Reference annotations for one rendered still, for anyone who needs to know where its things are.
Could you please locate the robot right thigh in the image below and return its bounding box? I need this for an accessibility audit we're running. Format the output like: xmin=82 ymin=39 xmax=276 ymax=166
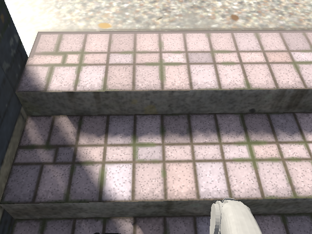
xmin=210 ymin=200 xmax=262 ymax=234

